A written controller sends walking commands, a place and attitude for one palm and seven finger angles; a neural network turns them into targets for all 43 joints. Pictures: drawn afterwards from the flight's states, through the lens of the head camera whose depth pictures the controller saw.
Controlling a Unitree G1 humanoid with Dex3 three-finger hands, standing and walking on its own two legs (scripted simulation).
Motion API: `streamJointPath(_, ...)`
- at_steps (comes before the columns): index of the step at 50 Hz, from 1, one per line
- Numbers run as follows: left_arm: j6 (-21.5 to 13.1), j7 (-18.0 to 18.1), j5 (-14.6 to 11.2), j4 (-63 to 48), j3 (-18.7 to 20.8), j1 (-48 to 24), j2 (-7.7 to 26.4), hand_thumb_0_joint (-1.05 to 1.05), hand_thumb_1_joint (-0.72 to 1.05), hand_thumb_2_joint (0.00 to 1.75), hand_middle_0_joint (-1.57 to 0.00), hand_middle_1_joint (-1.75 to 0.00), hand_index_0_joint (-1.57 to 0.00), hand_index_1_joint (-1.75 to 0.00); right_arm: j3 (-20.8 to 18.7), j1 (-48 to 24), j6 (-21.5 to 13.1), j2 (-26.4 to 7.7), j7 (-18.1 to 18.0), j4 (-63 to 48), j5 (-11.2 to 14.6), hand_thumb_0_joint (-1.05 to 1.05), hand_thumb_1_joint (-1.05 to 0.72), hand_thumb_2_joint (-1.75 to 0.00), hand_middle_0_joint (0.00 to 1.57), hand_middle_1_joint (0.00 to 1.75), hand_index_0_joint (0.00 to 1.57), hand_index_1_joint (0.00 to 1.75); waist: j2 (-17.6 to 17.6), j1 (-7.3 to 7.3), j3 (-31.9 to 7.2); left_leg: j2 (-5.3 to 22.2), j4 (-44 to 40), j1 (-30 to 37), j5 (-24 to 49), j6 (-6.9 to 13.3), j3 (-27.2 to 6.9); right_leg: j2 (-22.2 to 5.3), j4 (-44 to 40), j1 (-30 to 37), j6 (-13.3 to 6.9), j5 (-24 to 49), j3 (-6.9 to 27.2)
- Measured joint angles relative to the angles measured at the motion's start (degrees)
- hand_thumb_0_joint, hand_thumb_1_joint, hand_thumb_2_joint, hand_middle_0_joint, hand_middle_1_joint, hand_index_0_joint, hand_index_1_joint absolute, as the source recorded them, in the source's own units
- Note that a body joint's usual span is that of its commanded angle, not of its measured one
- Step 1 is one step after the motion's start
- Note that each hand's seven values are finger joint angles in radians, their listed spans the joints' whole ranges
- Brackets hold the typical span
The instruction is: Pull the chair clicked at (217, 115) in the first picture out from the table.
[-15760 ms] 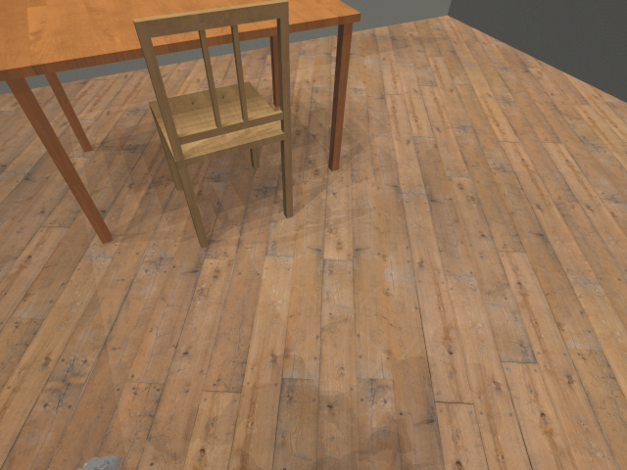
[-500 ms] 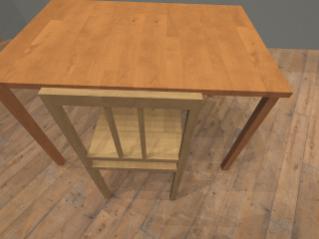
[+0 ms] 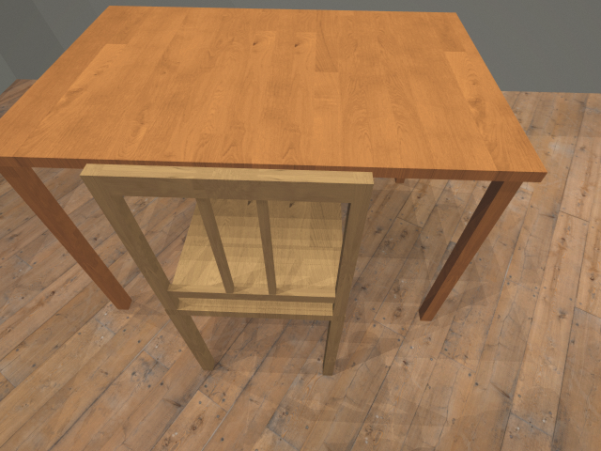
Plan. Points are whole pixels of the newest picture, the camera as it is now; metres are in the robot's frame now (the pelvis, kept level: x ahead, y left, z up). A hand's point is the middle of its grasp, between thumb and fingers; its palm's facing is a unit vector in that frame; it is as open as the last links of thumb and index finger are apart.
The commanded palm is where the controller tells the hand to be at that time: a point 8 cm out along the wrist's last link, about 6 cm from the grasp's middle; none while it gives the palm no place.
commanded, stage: come to a stop and stand still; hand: left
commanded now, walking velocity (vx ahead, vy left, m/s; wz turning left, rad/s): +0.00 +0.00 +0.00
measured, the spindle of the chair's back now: (218, 249) +0.46 +0.19 -0.08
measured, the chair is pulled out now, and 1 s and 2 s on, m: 0.00 0.00 0.00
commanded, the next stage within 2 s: look again from close up in 0.52 s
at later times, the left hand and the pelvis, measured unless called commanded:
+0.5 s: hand out of the picture -0.01 +0.20 -0.17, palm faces +0.00 -0.98 -0.22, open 7.4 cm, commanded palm none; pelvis -0.01 +0.02 +0.00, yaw +0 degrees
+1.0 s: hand out of the picture +0.00 +0.20 -0.18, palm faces +0.01 -0.98 -0.19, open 7.4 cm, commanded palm none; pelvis +0.00 +0.03 +0.00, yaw +0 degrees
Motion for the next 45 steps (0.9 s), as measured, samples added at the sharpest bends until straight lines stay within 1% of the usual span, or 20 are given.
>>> streamJointPath(6, -0.37, -0.37, -0.08, 0.65, -0.53, 0.53, -0.34, 0.00, 0.91, 0.90, -0.20, -0.30, -0.20, -0.30, 0.49, 1.90, -0.27, 0.24, 0.18, 1.18, -0.09, 0.01, -0.92, -0.89, 0.20, 0.30, 0.20, 0.30, 0.09, -0.35, -1.06, -0.03, -2.04, 0.40, 1.58, 0.23, 0.20, 0.10, -2.47, 0.52, 0.18, 1.91, 0.15)
streamJointPath(13, -0.56, -0.41, -0.22, 2.01, -0.65, 2.25, -0.81, 0.00, 0.91, 0.90, -0.20, -0.30, -0.20, -0.30, 1.02, 4.90, -0.62, 0.83, 0.16, 3.09, -0.03, 0.01, -0.92, -0.89, 0.20, 0.30, 0.20, 0.30, -0.07, -0.61, -1.29, -0.20, -2.89, 0.63, 2.31, 0.54, 0.50, -0.01, -3.39, 0.68, 0.42, 2.82, 0.43)
streamJointPath(16, -1.31, 0.38, -0.21, 2.03, -1.29, 3.29, -1.37, 0.00, 0.91, 0.90, -0.21, -0.30, -0.20, -0.30, 1.03, 6.30, -0.77, 0.56, 0.55, 1.64, -0.08, 0.01, -0.92, -0.89, 0.20, 0.30, 0.20, 0.30, 1.14, -1.20, -1.26, 0.59, 1.85, -2.62, 0.43, 0.70, -0.06, 0.55, -2.03, -0.85, 0.51, 2.60, -0.08)
streamJointPath(18, -1.17, 0.13, -0.27, 1.89, -1.58, 3.97, -1.55, 0.00, 0.91, 0.90, -0.21, -0.30, -0.20, -0.30, 1.01, 7.49, -1.15, 0.50, 0.66, 0.39, -0.34, 0.01, -0.91, -0.89, 0.20, 0.30, 0.20, 0.30, 1.48, -1.69, -1.44, 0.38, 4.03, -3.92, -0.73, 1.04, -0.23, 0.23, 0.03, -2.01, 0.61, 1.54, -0.21)
streamJointPath(20, -0.86, -0.17, -0.28, 1.80, -1.66, 4.37, -1.76, 0.00, 0.91, 0.90, -0.21, -0.30, -0.20, -0.30, 1.19, 8.61, -1.46, 0.51, 0.64, -0.43, -0.47, 0.01, -0.91, -0.89, 0.20, 0.30, 0.20, 0.30, 1.81, -1.83, -1.71, -0.01, 5.15, -4.50, -1.34, 1.47, -0.24, -0.22, 1.45, -2.67, 0.85, 0.70, -0.19)
streamJointPath(29, -0.58, -0.40, -0.41, 1.38, -1.61, 4.61, -1.89, 0.00, 0.91, 0.90, -0.20, -0.30, -0.20, -0.30, 2.23, 9.28, -2.00, 2.02, 0.35, 0.06, -0.40, 0.01, -0.92, -0.89, 0.20, 0.30, 0.20, 0.30, 1.23, -1.03, -2.19, -1.48, 4.23, -3.36, -1.38, 2.47, 0.74, -1.71, 2.49, -2.63, 1.94, -0.06, 0.80)
streamJointPath(45, -0.52, -0.22, -0.32, 3.14, -1.50, 4.40, -1.91, 0.00, 0.91, 0.90, -0.20, -0.30, -0.20, -0.30, 1.83, 6.44, -2.81, 0.99, -0.25, 2.09, -0.02, 0.01, -0.92, -0.89, 0.20, 0.30, 0.20, 0.30, -0.39, -0.20, -2.26, -2.13, 1.56, -0.58, -0.97, 2.84, 1.30, -2.21, 0.43, -0.30, 2.57, 0.23, 1.33)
